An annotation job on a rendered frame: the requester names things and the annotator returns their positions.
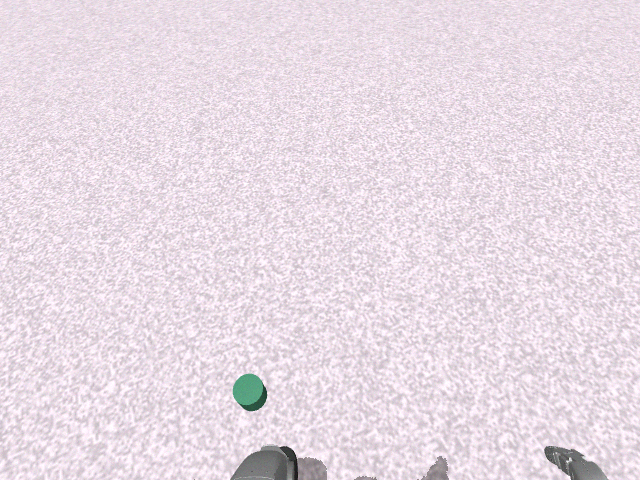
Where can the tin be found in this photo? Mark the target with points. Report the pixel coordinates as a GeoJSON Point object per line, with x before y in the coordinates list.
{"type": "Point", "coordinates": [250, 392]}

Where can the right robot hand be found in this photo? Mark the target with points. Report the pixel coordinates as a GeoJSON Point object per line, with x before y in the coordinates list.
{"type": "Point", "coordinates": [574, 464]}

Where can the left robot foot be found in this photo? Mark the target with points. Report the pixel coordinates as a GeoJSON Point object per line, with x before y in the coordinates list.
{"type": "Point", "coordinates": [292, 457]}

